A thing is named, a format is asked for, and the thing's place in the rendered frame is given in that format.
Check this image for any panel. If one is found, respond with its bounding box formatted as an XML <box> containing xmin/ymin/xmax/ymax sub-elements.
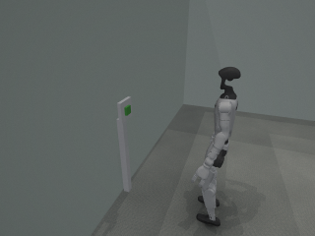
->
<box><xmin>116</xmin><ymin>96</ymin><xmax>133</xmax><ymax>193</ymax></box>

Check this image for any robot left forearm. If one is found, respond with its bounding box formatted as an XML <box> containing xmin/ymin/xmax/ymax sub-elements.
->
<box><xmin>203</xmin><ymin>133</ymin><xmax>226</xmax><ymax>169</ymax></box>

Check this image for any robot left hand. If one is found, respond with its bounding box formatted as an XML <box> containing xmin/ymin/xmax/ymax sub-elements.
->
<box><xmin>191</xmin><ymin>165</ymin><xmax>210</xmax><ymax>188</ymax></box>

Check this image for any robot head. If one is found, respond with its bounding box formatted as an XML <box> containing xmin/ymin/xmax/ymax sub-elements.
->
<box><xmin>219</xmin><ymin>67</ymin><xmax>241</xmax><ymax>100</ymax></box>

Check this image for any button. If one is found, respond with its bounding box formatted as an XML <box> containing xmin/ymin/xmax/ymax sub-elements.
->
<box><xmin>124</xmin><ymin>104</ymin><xmax>131</xmax><ymax>116</ymax></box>

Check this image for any robot right hand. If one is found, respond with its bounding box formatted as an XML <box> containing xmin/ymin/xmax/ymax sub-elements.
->
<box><xmin>209</xmin><ymin>132</ymin><xmax>216</xmax><ymax>143</ymax></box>

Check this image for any robot left upper arm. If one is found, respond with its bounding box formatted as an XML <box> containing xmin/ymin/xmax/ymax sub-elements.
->
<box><xmin>216</xmin><ymin>100</ymin><xmax>232</xmax><ymax>141</ymax></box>

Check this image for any robot right shin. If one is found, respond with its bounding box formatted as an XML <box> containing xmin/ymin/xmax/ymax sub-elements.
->
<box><xmin>211</xmin><ymin>177</ymin><xmax>217</xmax><ymax>187</ymax></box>

